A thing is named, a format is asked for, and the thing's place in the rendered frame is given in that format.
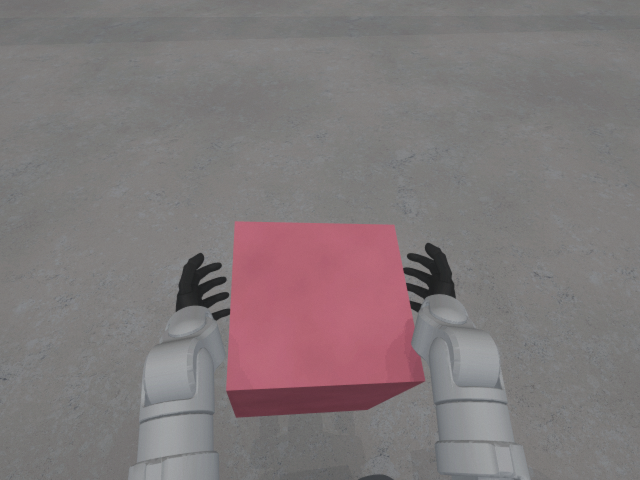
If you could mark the robot left forearm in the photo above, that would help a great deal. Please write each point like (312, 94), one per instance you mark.
(177, 401)

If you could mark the left robot hand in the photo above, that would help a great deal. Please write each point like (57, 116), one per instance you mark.
(190, 293)

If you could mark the robot right forearm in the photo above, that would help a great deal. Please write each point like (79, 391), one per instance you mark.
(476, 440)

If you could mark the carton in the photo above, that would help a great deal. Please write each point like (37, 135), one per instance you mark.
(320, 319)

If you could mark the right robot hand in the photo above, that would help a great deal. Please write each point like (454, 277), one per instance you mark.
(440, 282)

